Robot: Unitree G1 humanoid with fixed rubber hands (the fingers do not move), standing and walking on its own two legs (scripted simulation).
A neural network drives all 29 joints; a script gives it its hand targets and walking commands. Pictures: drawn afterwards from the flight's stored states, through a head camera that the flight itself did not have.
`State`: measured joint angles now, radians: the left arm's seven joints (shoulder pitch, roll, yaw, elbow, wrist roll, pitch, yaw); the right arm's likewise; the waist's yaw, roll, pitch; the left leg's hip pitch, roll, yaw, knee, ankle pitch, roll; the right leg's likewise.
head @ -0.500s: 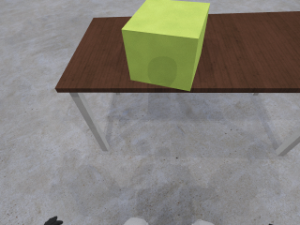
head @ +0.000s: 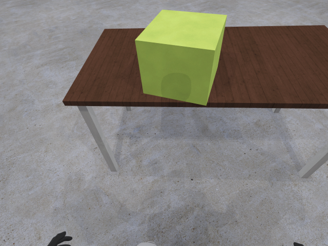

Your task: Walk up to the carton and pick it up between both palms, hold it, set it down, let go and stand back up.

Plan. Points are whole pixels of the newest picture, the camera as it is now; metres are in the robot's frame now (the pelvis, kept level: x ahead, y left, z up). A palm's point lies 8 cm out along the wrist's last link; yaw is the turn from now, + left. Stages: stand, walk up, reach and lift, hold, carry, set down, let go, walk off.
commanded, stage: walk up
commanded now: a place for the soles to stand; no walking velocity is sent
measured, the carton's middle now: (183, 55) +0.79 -0.03 +0.05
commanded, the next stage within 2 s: none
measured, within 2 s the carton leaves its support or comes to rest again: neither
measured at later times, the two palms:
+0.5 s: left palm out of the picture +0.13 +0.27 -0.06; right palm out of the picture +0.11 -0.36 -0.11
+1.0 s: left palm (58, 216) +0.23 +0.33 -0.09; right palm (282, 179) +0.33 -0.29 -0.07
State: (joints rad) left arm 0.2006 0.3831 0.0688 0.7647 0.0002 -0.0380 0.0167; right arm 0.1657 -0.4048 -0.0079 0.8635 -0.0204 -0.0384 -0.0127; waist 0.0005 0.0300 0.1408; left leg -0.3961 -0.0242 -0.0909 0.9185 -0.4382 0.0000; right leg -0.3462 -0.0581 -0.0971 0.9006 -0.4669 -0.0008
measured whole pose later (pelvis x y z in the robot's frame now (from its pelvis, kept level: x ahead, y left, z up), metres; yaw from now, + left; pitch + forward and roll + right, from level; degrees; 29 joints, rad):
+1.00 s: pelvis +0.20 +0.01 +0.01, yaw +1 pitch -2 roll -2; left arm 0.38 0.38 0.08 0.77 0.00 -0.09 0.02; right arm 0.11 -0.41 -0.01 0.86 -0.03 -0.05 0.04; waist 0.00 0.01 0.12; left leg -0.52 -0.03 0.02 0.75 -0.17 0.05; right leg -0.12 -0.06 -0.10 0.81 -0.54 0.01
